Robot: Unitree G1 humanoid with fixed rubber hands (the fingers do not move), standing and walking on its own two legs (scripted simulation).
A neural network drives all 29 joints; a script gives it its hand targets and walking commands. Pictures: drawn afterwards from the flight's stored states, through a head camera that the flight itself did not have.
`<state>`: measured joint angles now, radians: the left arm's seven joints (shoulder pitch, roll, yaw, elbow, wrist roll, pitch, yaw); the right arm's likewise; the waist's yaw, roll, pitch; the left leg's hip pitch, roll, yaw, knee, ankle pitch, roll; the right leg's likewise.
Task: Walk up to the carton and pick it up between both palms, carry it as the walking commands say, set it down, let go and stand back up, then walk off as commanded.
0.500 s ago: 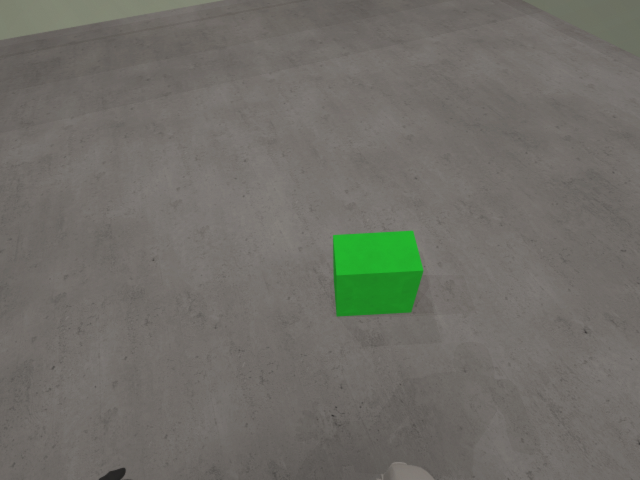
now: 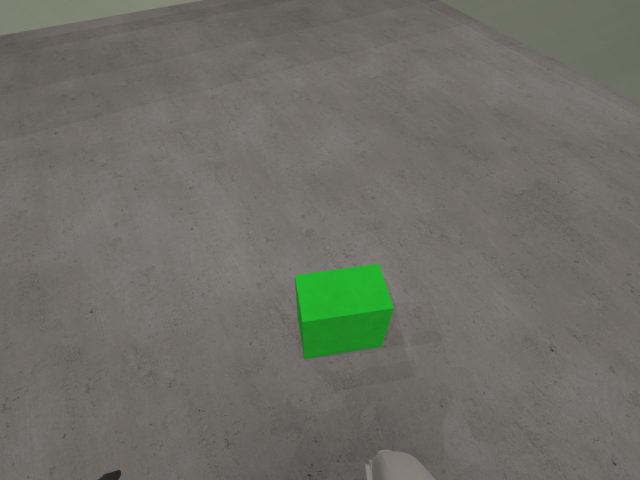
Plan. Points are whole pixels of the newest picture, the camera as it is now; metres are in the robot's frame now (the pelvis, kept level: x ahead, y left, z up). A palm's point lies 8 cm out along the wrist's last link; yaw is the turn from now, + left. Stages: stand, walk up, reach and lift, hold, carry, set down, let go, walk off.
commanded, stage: walk up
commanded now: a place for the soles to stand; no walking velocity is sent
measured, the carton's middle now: (340, 312) +0.67 -0.05 -0.63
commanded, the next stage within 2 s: none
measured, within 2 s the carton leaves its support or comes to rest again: neither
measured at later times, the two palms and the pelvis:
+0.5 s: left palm (127, 418) +0.21 +0.29 -0.11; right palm (582, 443) +0.19 -0.33 -0.09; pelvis +0.12 -0.01 -0.01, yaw -4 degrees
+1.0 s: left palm (142, 392) +0.25 +0.28 -0.10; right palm (582, 416) +0.22 -0.35 -0.10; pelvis +0.14 -0.03 -0.01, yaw -7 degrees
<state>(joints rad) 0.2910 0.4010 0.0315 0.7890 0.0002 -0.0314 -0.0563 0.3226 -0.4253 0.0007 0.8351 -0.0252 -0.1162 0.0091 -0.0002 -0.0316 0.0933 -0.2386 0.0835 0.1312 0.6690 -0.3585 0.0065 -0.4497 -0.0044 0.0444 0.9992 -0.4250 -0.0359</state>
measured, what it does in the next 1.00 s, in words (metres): walks ahead: right foot, then left foot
